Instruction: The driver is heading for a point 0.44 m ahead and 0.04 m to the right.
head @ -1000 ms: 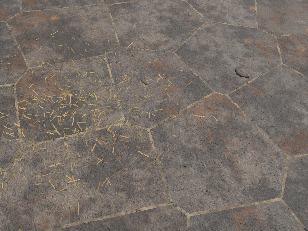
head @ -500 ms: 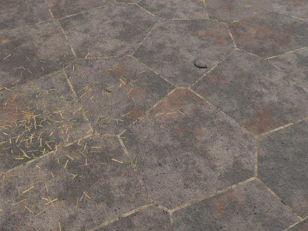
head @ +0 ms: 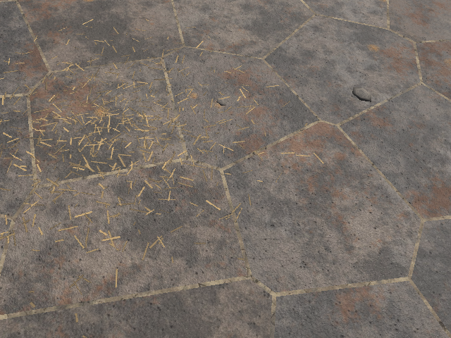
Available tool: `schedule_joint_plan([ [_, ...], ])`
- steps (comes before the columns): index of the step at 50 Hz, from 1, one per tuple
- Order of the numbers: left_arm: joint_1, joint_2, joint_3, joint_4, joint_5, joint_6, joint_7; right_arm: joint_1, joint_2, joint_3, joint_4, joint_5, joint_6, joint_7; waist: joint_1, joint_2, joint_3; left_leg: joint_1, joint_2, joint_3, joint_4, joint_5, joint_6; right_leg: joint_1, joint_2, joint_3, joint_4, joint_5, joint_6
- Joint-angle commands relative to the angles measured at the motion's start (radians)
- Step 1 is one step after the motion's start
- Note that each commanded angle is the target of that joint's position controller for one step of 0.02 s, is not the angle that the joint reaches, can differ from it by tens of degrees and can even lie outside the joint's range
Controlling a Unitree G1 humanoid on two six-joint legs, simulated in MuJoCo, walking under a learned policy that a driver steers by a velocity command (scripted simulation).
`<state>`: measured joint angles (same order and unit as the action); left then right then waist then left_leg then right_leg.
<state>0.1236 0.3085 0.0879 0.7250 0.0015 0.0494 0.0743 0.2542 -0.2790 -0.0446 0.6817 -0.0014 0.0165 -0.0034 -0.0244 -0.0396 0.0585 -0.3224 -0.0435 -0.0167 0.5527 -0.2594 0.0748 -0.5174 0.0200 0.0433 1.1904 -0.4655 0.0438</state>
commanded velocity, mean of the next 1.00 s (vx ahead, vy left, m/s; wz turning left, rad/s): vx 0.11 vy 0.00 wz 0.15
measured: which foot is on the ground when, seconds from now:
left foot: down 0.00-1.00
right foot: up 0.00-0.38, down 0.40-0.88, up 0.90-1.00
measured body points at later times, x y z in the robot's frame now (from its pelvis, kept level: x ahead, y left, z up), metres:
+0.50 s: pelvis +0.01 -0.04 +0.00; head +0.03 -0.05 +0.45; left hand +0.12 +0.23 -0.10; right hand +0.18 -0.27 -0.11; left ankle +0.02 +0.07 -0.74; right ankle +0.02 -0.16 -0.74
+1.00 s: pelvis +0.11 +0.00 +0.00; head +0.11 +0.02 +0.45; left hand +0.17 +0.28 -0.12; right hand +0.18 -0.27 -0.11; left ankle +0.05 +0.07 -0.74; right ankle +0.08 -0.15 -0.67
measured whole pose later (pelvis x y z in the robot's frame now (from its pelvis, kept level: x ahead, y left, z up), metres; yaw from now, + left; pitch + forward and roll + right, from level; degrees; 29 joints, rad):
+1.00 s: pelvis +0.11 +0.00 +0.00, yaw +7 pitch +1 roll +0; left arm 0.29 0.31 0.05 0.79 -0.04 -0.05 -0.02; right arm 0.41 -0.25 -0.05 0.78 0.02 -0.08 0.02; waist -0.02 -0.04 -0.02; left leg -0.14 -0.05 0.02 0.43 -0.31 0.06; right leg -0.42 0.00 0.06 1.02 -0.38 -0.09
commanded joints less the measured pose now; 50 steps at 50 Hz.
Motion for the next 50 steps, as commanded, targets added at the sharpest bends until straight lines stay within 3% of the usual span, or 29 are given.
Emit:
schedule_joint_plan([
  [1, -0.003, 0.085, 0.023, -0.07, -0.002, -0.015, 0.003, -0.03, -0.153, -0.038, -0.097, 0.013, -0.009, -0.023, 0.022, 0.13, -0.143, 0.215, 0.242, -0.333, -0.222, 0.391, 0.16, -0.119, -0.027, 0.063, 0.055, 0.107, 0.016],
  [3, -0.014, 0.072, 0.016, -0.073, -0.009, -0.017, 0.001, -0.005, -0.152, -0.04, -0.099, 0.013, -0.003, -0.033, 0.01, 0.137, -0.142, 0.251, 0.229, -0.327, -0.23, 0.378, 0.159, -0.126, -0.016, 0.061, -0.018, 0.133, 0.029],
  [7, -0.018, 0.058, 0.004, -0.066, -0.006, -0.026, -0.009, -0.01, -0.147, -0.038, -0.102, 0.004, 0.013, -0.04, -0.005, 0.159, -0.14, 0.262, 0.219, -0.315, -0.237, 0.294, 0.149, -0.076, -0.034, 0.048, -0.201, 0.156, 0.053],
  [12, -0.041, 0.055, -0.007, -0.076, -0.008, -0.045, -0.037, -0.039, -0.15, -0.035, -0.1, -0.013, 0.035, -0.041, -0.027, 0.188, -0.102, 0.178, 0.208, -0.339, -0.254, 0.175, 0.165, 0.049, -0.046, 0.028, -0.378, 0.128, 0.039],
  [17, 0.009, 0.044, -0.013, -0.061, -0.007, -0.066, -0.062, -0.082, -0.128, -0.023, -0.09, -0.004, 0.048, -0.029, -0.008, 0.174, -0.112, 0.149, 0.204, -0.372, -0.21, 0.236, 0.158, 0.195, -0.036, 0.006, -0.593, 0.156, 0.003],
  [19, 0.064, 0.029, -0.019, -0.043, 0.013, -0.075, -0.07, -0.086, -0.097, -0.011, -0.077, 0.007, 0.045, -0.028, 0.033, 0.14, -0.125, 0.1, 0.17, -0.357, -0.187, 0.239, 0.105, 0.348, -0.043, 0.002, -0.825, 0.365, -0.034],
  [20, 0.091, 0.072, -0.013, -0.044, 0.03, -0.078, -0.07, -0.06, -0.084, -0.007, -0.068, -0.002, 0.039, -0.028, 0.024, 0.083, -0.146, 0.053, 0.135, -0.322, -0.14, 0.166, 0.048, 0.44, -0.125, 0.063, -0.83, 0.487, -0.065],
  [21, 0.076, 0.124, -0.007, -0.053, 0.034, -0.076, -0.069, -0.005, -0.069, -0.005, -0.065, -0.019, 0.03, -0.024, -0.034, -0.066, -0.156, 0.013, 0.038, -0.235, -0.071, -0.004, -0.003, 0.466, -0.223, 0.153, -0.805, 0.663, -0.128],
  [22, 0.024, 0.088, -0.019, -0.048, 0.031, -0.076, -0.073, -0.017, -0.059, -0.004, -0.064, -0.023, 0.026, -0.023, -0.044, -0.135, -0.123, 0.048, 0.013, -0.175, -0.105, -0.058, -0.054, 0.347, -0.251, 0.202, -0.849, 0.552, -0.201],
  [23, -0.017, 0.047, -0.03, -0.057, 0.024, -0.081, -0.076, -0.042, -0.078, -0.007, -0.057, -0.031, 0.025, -0.026, -0.035, -0.113, -0.1, 0.092, 0.028, -0.175, -0.123, -0.01, -0.073, 0.308, -0.214, 0.186, -0.877, 0.424, -0.188],
  [26, 0.004, 0.056, -0.036, -0.041, 0.016, -0.095, -0.078, -0.074, -0.08, -0.012, -0.051, -0.028, 0.037, -0.031, -0.006, -0.075, -0.087, 0.126, 0.038, -0.183, -0.136, 0.092, -0.064, 0.303, -0.145, 0.127, -0.883, 0.314, -0.12],
  [29, 0.033, 0.054, -0.043, -0.024, 0.011, -0.098, -0.071, -0.056, -0.069, -0.011, -0.028, -0.022, 0.035, -0.034, 0.004, -0.024, -0.075, 0.126, 0.045, -0.189, -0.158, 0.124, -0.061, 0.32, -0.127, 0.108, -0.877, 0.326, -0.116],
  [31, 0.058, 0.04, -0.051, -0.005, 0.011, -0.093, -0.064, -0.036, -0.049, -0.007, -0.001, -0.02, 0.033, -0.038, 0.014, -0.013, -0.083, 0.129, 0.027, -0.163, -0.16, 0.041, -0.066, 0.327, -0.11, 0.107, -0.912, 0.111, -0.119],
  [33, 0.071, 0.09, -0.038, 0.002, 0.003, -0.084, -0.054, -0.044, -0.052, -0.013, 0.003, -0.011, 0.025, -0.042, 0.03, -0.053, -0.035, 0.036, -0.014, -0.101, -0.077, -0.086, -0.072, 0.333, -0.139, 0.179, -0.964, -0.113, -0.157],
  [34, 0.101, 0.12, -0.027, 0.008, -0.002, -0.08, -0.05, -0.052, -0.059, -0.016, -0.003, -0.008, 0.013, -0.04, 0.044, -0.074, -0.009, -0.042, -0.019, -0.066, -0.016, -0.125, -0.075, 0.355, -0.194, 0.255, -1.0, -0.198, -0.198],
  [36, 0.144, 0.151, -0.012, 0.022, -0.014, -0.075, -0.041, -0.085, -0.063, -0.019, -0.014, 0.004, -0.023, -0.033, 0.07, -0.067, 0.046, -0.142, 0.025, -0.026, 0.069, -0.133, -0.073, 0.37, -0.293, 0.37, -1.036, -0.229, -0.266],
  [38, 0.159, 0.139, -0.01, 0.028, -0.016, -0.078, -0.039, -0.083, -0.062, -0.022, -0.017, 0.017, -0.054, -0.016, 0.07, -0.077, 0.044, -0.175, 0.066, -0.029, 0.139, -0.173, -0.058, 0.385, -0.323, 0.382, -1.041, -0.15, -0.287],
  [40, 0.122, 0.134, -0.01, 0.013, -0.032, -0.077, -0.049, -0.043, -0.066, -0.026, -0.006, 0.028, -0.072, 0.001, 0.04, -0.074, 0.034, -0.097, 0.07, -0.007, 0.078, -0.167, -0.03, 0.347, -0.286, 0.31, -1.029, -0.063, -0.274],
  [42, 0.076, 0.12, -0.011, 0.004, -0.047, -0.068, -0.064, 0.08, -0.044, -0.027, 0.05, 0.022, -0.086, 0.017, -0.026, -0.079, -0.013, 0.158, 0.021, 0.059, -0.023, -0.007, -0.016, 0.218, -0.215, 0.195, -0.978, 0.055, -0.264],
  [43, 0.077, 0.098, -0.019, 0.005, -0.045, -0.068, -0.069, 0.147, -0.051, -0.035, 0.077, 0.019, -0.087, 0.02, -0.056, -0.066, -0.03, 0.271, -0.001, 0.072, -0.062, 0.015, -0.013, 0.161, -0.183, 0.152, -0.902, 0.109, -0.25],
  [44, 0.059, 0.063, -0.031, -0.003, -0.039, -0.076, -0.074, 0.229, -0.08, -0.048, 0.095, 0.018, -0.089, 0.019, -0.095, -0.016, -0.052, 0.387, 0.042, -0.006, -0.112, 0.006, 0.012, 0.085, -0.141, 0.1, -0.754, 0.194, -0.214],
  [45, 0.044, 0.0, -0.052, -0.03, -0.02, -0.089, -0.082, 0.334, -0.166, -0.066, 0.099, 0.015, -0.093, 0.013, -0.117, 0.209, -0.111, 0.51, 0.264, -0.341, -0.253, -0.047, 0.098, -0.049, -0.029, -0.011, -0.383, 0.113, -0.145],
  [46, 0.049, 0.048, -0.032, -0.072, -0.034, -0.113, -0.083, 0.332, -0.222, -0.077, 0.084, 0.014, -0.104, 0.026, -0.078, 0.338, -0.074, 0.522, 0.393, -0.684, -0.342, -0.134, 0.242, -0.262, 0.05, 0.015, -0.185, -0.083, -0.127],
  [47, 0.068, 0.112, -0.013, -0.055, -0.044, -0.127, -0.086, 0.256, -0.151, -0.055, 0.064, 0.022, -0.114, 0.028, -0.04, 0.198, -0.006, 0.478, 0.407, -0.635, -0.343, -0.166, 0.262, -0.343, -0.027, 0.07, -0.073, -0.06, -0.139],
  [48, 0.08, 0.113, -0.01, -0.039, -0.052, -0.131, -0.094, 0.215, -0.11, -0.042, 0.048, 0.02, -0.119, 0.025, -0.027, 0.141, 0.021, 0.454, 0.374, -0.526, -0.35, -0.137, 0.225, -0.36, -0.062, 0.091, -0.05, 0.04, -0.154],
  [49, 0.094, 0.095, -0.01, -0.02, -0.047, -0.128, -0.099, 0.187, -0.102, -0.037, 0.037, 0.017, -0.119, 0.024, -0.016, 0.095, 0.019, 0.436, 0.342, -0.431, -0.371, -0.083, 0.186, -0.349, -0.093, 0.084, -0.065, 0.117, -0.155],
  [50, 0.087, 0.093, -0.007, -0.017, -0.04, -0.123, -0.104, 0.162, -0.095, -0.033, 0.034, 0.019, -0.116, 0.022, -0.011, 0.089, 0.04, 0.418, 0.322, -0.351, -0.387, 0.027, 0.157, -0.348, -0.116, 0.091, -0.103, 0.176, -0.148],
])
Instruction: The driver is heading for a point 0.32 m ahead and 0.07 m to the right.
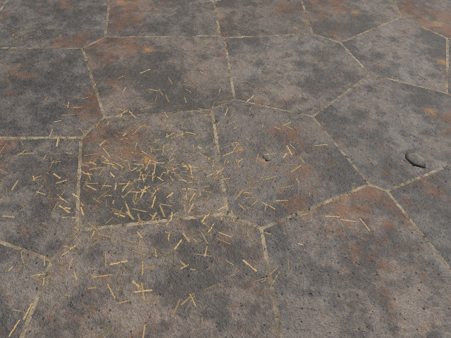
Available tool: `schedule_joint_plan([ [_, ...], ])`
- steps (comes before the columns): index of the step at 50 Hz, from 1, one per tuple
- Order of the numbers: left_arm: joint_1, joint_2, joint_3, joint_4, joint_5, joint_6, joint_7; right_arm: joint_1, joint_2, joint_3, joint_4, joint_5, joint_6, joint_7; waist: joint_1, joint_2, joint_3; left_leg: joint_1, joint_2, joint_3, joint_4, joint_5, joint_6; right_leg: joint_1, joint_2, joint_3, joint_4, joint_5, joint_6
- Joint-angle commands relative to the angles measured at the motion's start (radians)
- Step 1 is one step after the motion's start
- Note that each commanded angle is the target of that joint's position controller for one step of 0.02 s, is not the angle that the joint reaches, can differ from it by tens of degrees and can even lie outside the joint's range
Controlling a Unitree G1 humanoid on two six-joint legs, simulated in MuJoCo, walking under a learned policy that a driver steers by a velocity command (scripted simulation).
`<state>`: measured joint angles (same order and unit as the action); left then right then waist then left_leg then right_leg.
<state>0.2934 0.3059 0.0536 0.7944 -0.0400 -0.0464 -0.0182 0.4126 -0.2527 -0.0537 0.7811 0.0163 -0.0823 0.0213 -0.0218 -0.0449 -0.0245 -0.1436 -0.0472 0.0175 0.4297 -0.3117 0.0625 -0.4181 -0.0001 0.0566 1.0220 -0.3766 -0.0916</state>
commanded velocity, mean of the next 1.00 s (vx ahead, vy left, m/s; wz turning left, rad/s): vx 0.19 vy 0.00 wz -0.14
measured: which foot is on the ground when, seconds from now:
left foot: down 0.00-0.42, up 0.44-0.72, down 0.74-1.00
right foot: up 0.00-0.40, down 0.42-1.00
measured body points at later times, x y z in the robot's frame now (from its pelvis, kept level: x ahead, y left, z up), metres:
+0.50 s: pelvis +0.29 -0.06 -0.15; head +0.35 -0.07 +0.30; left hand +0.50 +0.13 -0.27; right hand +0.22 -0.31 -0.28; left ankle +0.09 +0.13 -0.65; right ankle +0.36 -0.14 -0.88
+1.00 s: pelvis +0.42 -0.04 -0.15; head +0.43 -0.03 +0.30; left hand +0.53 +0.20 -0.29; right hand +0.50 -0.31 -0.26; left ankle +0.47 +0.09 -0.88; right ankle +0.36 -0.14 -0.88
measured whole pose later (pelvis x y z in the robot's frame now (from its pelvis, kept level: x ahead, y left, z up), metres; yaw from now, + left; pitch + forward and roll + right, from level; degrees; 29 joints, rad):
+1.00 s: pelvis +0.42 -0.04 -0.15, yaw -10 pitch +0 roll -1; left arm 0.23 0.22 0.03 0.94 0.00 0.00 0.01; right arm 0.19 -0.21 -0.05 0.81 -0.01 -0.01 -0.03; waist 0.00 0.00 0.01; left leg -0.31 0.02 -0.05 0.57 -0.26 -0.03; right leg -0.19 0.03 0.01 0.53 -0.34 -0.01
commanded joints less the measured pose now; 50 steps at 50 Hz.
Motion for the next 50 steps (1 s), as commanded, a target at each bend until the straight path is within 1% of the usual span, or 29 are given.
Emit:
schedule_joint_plan([
  [1, -0.085, 0.066, 0.022, -0.08, 0.009, -0.022, -0.017, 0.01, -0.113, -0.023, -0.06, -0.007, -0.013, -0.007, -0.018, 0.106, 0.109, 0.208, 0.291, -0.295, -0.267, 0.203, 0.15, -0.406, -0.1, 0.06, 0.059, 0.14, 0.006],
  [5, -0.112, 0.036, 0.017, -0.086, 0.015, -0.018, -0.016, 0.088, -0.135, -0.032, -0.017, -0.031, -0.016, -0.033, -0.036, 0.07, 0.068, 0.244, 0.285, -0.127, -0.219, 0.502, 0.137, -0.471, -0.055, 0.075, 0.078, 0.32, 0.056],
  [6, -0.152, 0.058, 0.031, -0.104, -0.005, -0.029, -0.016, 0.078, -0.117, -0.025, -0.015, -0.026, -0.026, -0.045, -0.018, 0.104, 0.101, 0.257, 0.263, -0.099, -0.236, 0.377, 0.097, -0.507, -0.055, 0.112, -0.035, 0.385, 0.053],
  [7, -0.196, 0.06, 0.032, -0.116, -0.003, -0.038, -0.015, 0.074, -0.116, -0.024, -0.012, -0.018, -0.035, -0.055, -0.032, 0.124, 0.132, 0.236, 0.258, -0.079, -0.245, 0.355, 0.086, -0.508, -0.04, 0.098, -0.109, 0.451, 0.053],
  [10, -0.29, 0.009, 0.017, -0.155, 0.032, -0.049, -0.038, 0.069, -0.123, -0.02, 0.011, -0.013, -0.039, -0.081, -0.044, 0.107, 0.166, 0.036, 0.202, 0.058, -0.262, 0.235, 0.063, -0.263, -0.013, -0.016, -0.355, 0.795, 0.062],
  [13, -0.352, -0.026, 0.006, -0.197, 0.035, -0.056, -0.07, 0.096, -0.098, -0.012, 0.047, -0.002, -0.026, -0.079, -0.047, 0.079, 0.213, -0.003, 0.198, 0.099, -0.148, 0.301, 0.036, -0.178, -0.001, -0.035, -0.494, 0.884, 0.02],
  [15, -0.366, -0.036, 0.0, -0.207, 0.038, -0.059, -0.093, 0.136, -0.104, -0.012, 0.066, 0.008, 0.0, -0.082, -0.062, 0.073, 0.179, 0.05, 0.196, 0.103, -0.024, 0.335, 0.012, -0.13, 0.013, -0.049, -0.573, 0.955, 0.019],
  [18, -0.231, -0.017, 0.01, -0.14, 0.054, -0.057, -0.095, 0.127, -0.114, -0.004, 0.055, 0.003, 0.031, -0.086, -0.014, 0.067, 0.089, 0.194, 0.187, 0.057, 0.297, 0.495, 0.002, -0.049, 0.025, -0.051, -0.665, 0.904, 0.034],
  [19, -0.12, 0.01, 0.021, -0.085, 0.057, -0.058, -0.086, 0.127, -0.118, -0.001, 0.051, 0.001, 0.037, -0.082, 0.019, 0.086, 0.037, 0.215, 0.184, 0.033, 0.469, 0.515, 0.007, 0.036, 0.007, -0.039, -0.713, 0.927, 0.028],
  [20, 0.01, 0.03, 0.03, -0.025, 0.061, -0.062, -0.075, 0.088, -0.118, -0.001, 0.057, 0.014, 0.035, -0.072, 0.099, 0.078, 0.001, 0.151, 0.152, 0.038, 0.693, 0.491, -0.007, 0.203, -0.013, -0.065, -0.817, 1.015, 0.016],
  [21, 0.154, 0.094, 0.045, 0.037, 0.079, -0.065, -0.06, 0.074, -0.085, 0.002, 0.06, 0.012, 0.027, -0.054, 0.156, -0.066, -0.07, -0.102, 0.04, 0.066, 1.069, -0.02, -0.064, 0.537, -0.121, -0.013, -0.788, 1.336, -0.054],
  [22, 0.228, 0.168, 0.037, 0.048, 0.11, -0.067, -0.046, 0.248, 0.045, 0.035, 0.074, -0.005, 0.024, -0.037, 0.097, -0.235, -0.269, -0.599, -0.061, -0.137, 1.5, -0.744, -0.105, 1.075, -0.337, 0.153, -0.24, 1.992, -0.2],
  [23, 0.282, 0.129, 0.038, 0.049, 0.084, -0.049, -0.038, 0.258, -0.075, 0.028, 0.064, 0.046, -0.003, -0.018, 0.167, -0.139, -0.464, -0.676, -0.056, -0.334, 1.491, -0.621, -0.122, 1.15, -0.448, 0.307, -0.23, 1.955, -0.336],
  [24, 0.163, 0.108, 0.034, 0.016, 0.06, -0.025, -0.028, 0.159, -0.15, 0.008, 0.029, 0.043, -0.007, -0.02, 0.138, 0.014, -0.436, -0.677, 0.026, -0.305, 1.305, -0.489, -0.119, 1.012, -0.417, 0.307, -0.379, 1.57, -0.321],
  [25, 0.022, 0.08, 0.022, 0.007, 0.042, -0.011, -0.023, 0.145, -0.109, 0.021, 0.013, 0.037, 0.004, -0.028, 0.041, 0.067, -0.403, -0.673, 0.116, -0.256, 1.249, -0.407, -0.119, 0.87, -0.422, 0.341, -0.426, 1.211, -0.341],
  [26, -0.14, 0.046, 0.003, -0.045, 0.028, -0.005, -0.016, 0.118, -0.107, 0.018, 0.012, 0.032, 0.029, -0.042, -0.036, 0.138, -0.308, -0.593, 0.16, -0.193, 1.104, -0.221, -0.133, 0.572, -0.431, 0.39, -0.57, 0.799, -0.339],
  [27, -0.176, 0.039, 0.003, -0.063, 0.043, -0.016, -0.01, 0.049, -0.129, 0.009, 0.023, 0.007, 0.06, -0.062, -0.012, 0.131, -0.204, -0.44, 0.168, -0.171, 1.101, -0.136, -0.142, 0.281, -0.437, 0.408, -0.657, 0.836, -0.333],
  [28, -0.186, 0.077, 0.008, -0.039, 0.053, -0.025, -0.012, 0.063, -0.099, 0.003, 0.029, -0.004, 0.079, -0.071, -0.052, 0.128, -0.091, -0.343, 0.177, -0.159, 0.93, -0.084, -0.163, 0.073, -0.353, 0.276, -0.695, 0.873, -0.295],
  [29, -0.19, 0.078, 0.011, -0.02, 0.057, -0.027, -0.016, 0.063, -0.055, 0.014, 0.021, -0.019, 0.079, -0.075, -0.067, 0.053, -0.055, -0.292, 0.182, -0.136, 0.705, -0.065, -0.172, 0.012, -0.262, 0.162, -0.7, 0.882, -0.246],
  [31, -0.173, 0.057, 0.009, -0.004, 0.067, -0.03, 0.0, -0.009, -0.033, 0.019, 0.011, -0.019, 0.059, -0.08, -0.032, -0.031, -0.093, -0.18, 0.158, -0.109, 0.432, 0.056, -0.174, 0.028, -0.169, 0.038, -0.671, 0.978, -0.174],
  [33, -0.128, 0.045, 0.007, 0.024, 0.058, -0.021, 0.009, -0.017, -0.035, 0.013, 0.022, -0.007, 0.053, -0.074, -0.017, -0.078, -0.169, -0.117, 0.122, -0.088, 0.331, 0.188, -0.17, 0.114, -0.159, 0.017, -0.654, 0.953, -0.153],
  [37, -0.137, -0.006, -0.01, 0.054, 0.04, -0.008, 0.007, -0.078, -0.048, -0.005, 0.007, -0.041, 0.069, -0.067, -0.037, -0.032, -0.086, 0.016, 0.111, -0.089, 0.124, 0.327, -0.106, 0.042, -0.124, 0.034, -0.64, 0.453, -0.063],
  [38, -0.076, -0.028, -0.014, 0.066, 0.047, -0.006, 0.005, -0.123, -0.085, -0.012, -0.017, -0.05, 0.071, -0.067, 0.0, 0.033, -0.042, 0.031, 0.156, -0.14, 0.061, 0.474, -0.082, 0.019, -0.065, 0.024, -0.619, 0.234, -0.007],
  [39, 0.021, -0.021, -0.009, 0.084, 0.054, -0.002, 0.006, -0.158, -0.146, -0.031, -0.027, -0.042, 0.077, -0.069, 0.062, 0.143, -0.024, 0.052, 0.19, -0.168, 0.075, 0.459, -0.045, -0.006, 0.004, 0.0, -0.603, 0.03, 0.032],
  [40, 0.04, -0.017, -0.01, 0.096, 0.05, 0.008, 0.01, -0.181, -0.133, -0.034, -0.035, -0.032, 0.084, -0.066, 0.061, 0.182, -0.002, 0.017, 0.197, -0.172, 0.061, 0.321, -0.023, 0.001, 0.031, -0.026, -0.584, -0.018, 0.048],
  [41, 0.006, -0.019, -0.011, 0.09, 0.044, 0.022, 0.019, -0.187, -0.098, -0.03, -0.031, -0.032, 0.086, -0.059, 0.045, 0.182, 0.026, -0.07, 0.178, -0.176, 0.027, 0.159, -0.027, 0.048, 0.034, -0.047, -0.581, 0.0, 0.055],
  [43, -0.032, -0.012, -0.008, 0.085, 0.046, 0.048, 0.033, -0.197, -0.057, -0.019, -0.03, -0.032, 0.077, -0.05, 0.034, 0.146, 0.066, -0.123, 0.146, -0.155, 0.012, 0.13, -0.051, 0.081, 0.017, -0.032, -0.59, 0.046, 0.061],
  [45, -0.027, -0.002, -0.006, 0.092, 0.054, 0.052, 0.037, -0.197, -0.065, -0.024, -0.023, -0.031, 0.064, -0.049, 0.03, 0.144, 0.048, -0.084, 0.129, -0.135, 0.041, 0.248, -0.059, 0.103, 0.005, -0.022, -0.586, 0.123, 0.064],
  [50, -0.028, 0.01, 0.0, 0.123, 0.041, 0.041, 0.037, -0.196, -0.07, -0.03, -0.002, -0.022, 0.059, -0.049, 0.019, 0.098, -0.024, 0.004, 0.118, -0.117, 0.092, 0.456, -0.051, 0.165, -0.009, -0.022, -0.559, 0.288, 0.076],
])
